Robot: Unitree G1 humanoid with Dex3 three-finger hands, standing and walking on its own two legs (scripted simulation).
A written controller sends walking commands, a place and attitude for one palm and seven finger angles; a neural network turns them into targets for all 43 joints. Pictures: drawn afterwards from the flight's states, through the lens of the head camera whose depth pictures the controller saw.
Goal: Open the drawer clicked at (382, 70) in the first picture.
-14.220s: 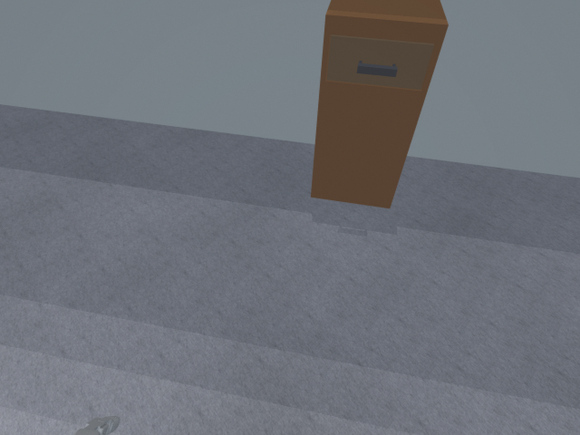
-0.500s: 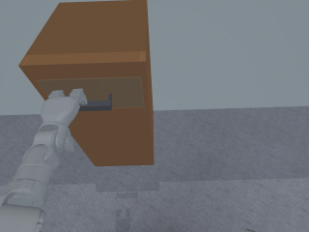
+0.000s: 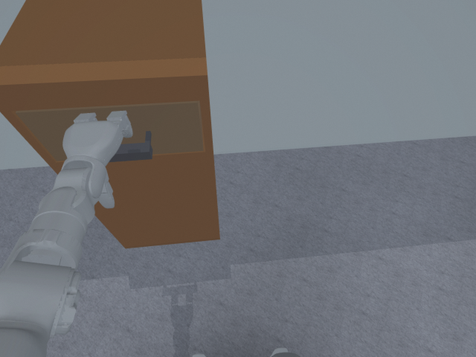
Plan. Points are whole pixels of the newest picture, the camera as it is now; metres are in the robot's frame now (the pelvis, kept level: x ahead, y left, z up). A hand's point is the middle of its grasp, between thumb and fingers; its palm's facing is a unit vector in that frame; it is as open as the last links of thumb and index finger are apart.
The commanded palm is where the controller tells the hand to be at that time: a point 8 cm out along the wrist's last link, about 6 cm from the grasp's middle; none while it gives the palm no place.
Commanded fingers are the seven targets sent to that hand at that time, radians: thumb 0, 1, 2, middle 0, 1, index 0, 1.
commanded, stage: move the hooked fingers above the handle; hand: left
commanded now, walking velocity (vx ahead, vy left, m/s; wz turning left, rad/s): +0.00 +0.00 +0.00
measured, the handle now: (119, 145) +0.54 +0.25 -0.03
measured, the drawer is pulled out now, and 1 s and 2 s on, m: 0.00 0.00 0.00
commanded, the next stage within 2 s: none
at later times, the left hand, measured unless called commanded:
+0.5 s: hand (113, 147) +0.48 +0.23 +0.03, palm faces -0.02 -0.04 -1.00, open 13.8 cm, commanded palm +0.46 +0.23 +0.08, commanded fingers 0.00 -0.50 0.30 -0.30 -1.20 -0.30 -1.20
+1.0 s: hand (108, 141) +0.49 +0.24 +0.04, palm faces -0.02 +0.05 -1.00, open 13.7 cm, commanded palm +0.46 +0.23 +0.08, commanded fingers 0.00 -0.50 0.30 -0.30 -1.20 -0.30 -1.20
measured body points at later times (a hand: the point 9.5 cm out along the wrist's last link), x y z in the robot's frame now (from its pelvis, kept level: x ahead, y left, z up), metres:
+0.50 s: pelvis +0.01 -0.01 +0.00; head +0.10 -0.01 +0.44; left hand +0.48 +0.23 +0.09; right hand +0.01 -0.29 -0.13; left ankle -0.02 +0.08 -0.71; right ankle +0.00 -0.13 -0.71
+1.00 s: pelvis +0.01 -0.02 +0.00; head +0.11 -0.03 +0.44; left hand +0.49 +0.23 +0.09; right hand +0.03 -0.29 -0.14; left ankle -0.02 +0.08 -0.71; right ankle +0.00 -0.13 -0.71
